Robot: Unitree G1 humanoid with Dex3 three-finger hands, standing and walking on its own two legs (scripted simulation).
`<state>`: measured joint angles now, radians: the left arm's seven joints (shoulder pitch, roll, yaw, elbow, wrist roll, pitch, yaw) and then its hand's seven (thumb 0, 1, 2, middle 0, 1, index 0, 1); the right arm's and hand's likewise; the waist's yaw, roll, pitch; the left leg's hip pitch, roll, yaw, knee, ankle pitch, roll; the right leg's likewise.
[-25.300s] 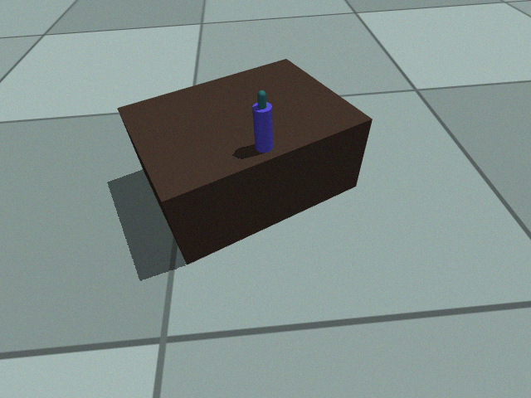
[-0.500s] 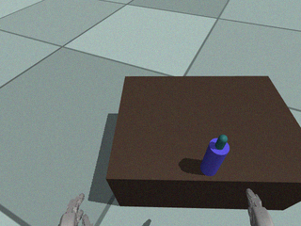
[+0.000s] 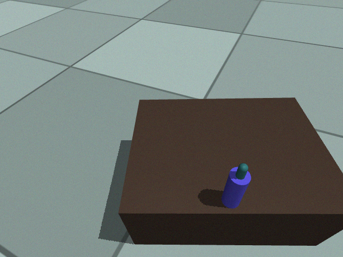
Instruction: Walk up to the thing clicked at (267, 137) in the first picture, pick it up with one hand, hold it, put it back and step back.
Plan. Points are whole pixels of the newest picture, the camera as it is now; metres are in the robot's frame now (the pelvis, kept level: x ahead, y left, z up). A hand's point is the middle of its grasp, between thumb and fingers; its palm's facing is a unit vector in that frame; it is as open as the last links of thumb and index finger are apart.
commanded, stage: stand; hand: right
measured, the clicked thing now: (236, 184) +0.43 -0.21 -0.22
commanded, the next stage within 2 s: none
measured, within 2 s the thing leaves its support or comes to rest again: neither
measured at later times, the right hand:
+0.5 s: hand out of the picture +0.04 -0.24 -0.14, palm faces -0.02 +0.94 -0.35, open 7.4 cm
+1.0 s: hand out of the picture +0.07 -0.24 -0.14, palm faces -0.01 +0.94 -0.35, open 7.4 cm
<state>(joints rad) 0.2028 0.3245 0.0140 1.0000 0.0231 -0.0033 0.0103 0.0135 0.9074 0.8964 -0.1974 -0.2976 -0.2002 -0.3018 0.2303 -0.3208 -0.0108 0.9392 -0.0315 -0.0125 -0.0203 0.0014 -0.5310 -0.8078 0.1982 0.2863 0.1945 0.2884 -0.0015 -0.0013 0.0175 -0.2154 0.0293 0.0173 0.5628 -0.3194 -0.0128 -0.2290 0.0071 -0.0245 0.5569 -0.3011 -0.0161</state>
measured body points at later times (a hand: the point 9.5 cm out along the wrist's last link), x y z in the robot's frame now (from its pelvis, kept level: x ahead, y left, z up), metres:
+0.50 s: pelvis -0.01 +0.01 +0.02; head -0.01 +0.01 +0.47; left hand +0.05 +0.30 -0.13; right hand +0.04 -0.29 -0.12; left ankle -0.01 +0.13 -0.73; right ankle +0.00 -0.11 -0.73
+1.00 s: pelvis +0.00 +0.01 +0.02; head +0.01 +0.02 +0.47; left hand +0.07 +0.30 -0.12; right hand +0.07 -0.29 -0.12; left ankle -0.01 +0.13 -0.73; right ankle +0.00 -0.11 -0.73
